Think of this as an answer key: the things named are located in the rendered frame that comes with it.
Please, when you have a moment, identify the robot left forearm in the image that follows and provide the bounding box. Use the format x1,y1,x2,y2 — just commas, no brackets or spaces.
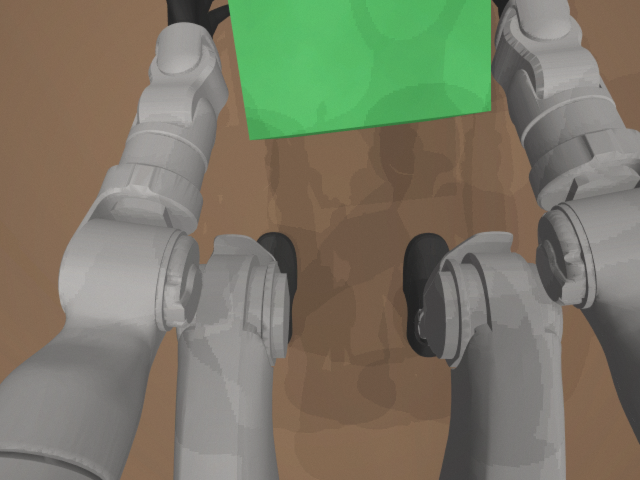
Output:
58,22,229,312

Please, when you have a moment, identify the robot left upper arm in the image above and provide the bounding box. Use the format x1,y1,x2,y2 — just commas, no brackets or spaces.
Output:
0,218,202,480

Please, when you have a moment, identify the robot right forearm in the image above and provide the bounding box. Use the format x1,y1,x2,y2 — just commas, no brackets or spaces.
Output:
491,0,640,211

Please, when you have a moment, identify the left robot hand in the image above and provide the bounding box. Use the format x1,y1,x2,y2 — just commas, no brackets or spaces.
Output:
166,0,230,39

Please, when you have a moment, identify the robot right thigh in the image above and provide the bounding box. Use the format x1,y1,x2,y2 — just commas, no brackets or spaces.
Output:
428,252,566,480

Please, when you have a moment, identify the robot right upper arm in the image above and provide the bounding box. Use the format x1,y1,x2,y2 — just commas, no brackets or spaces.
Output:
536,187,640,444

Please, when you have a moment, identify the carton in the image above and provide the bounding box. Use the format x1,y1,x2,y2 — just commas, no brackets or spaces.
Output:
228,0,491,140

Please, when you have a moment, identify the left robot shin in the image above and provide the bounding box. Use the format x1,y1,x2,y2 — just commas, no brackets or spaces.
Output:
176,234,281,341

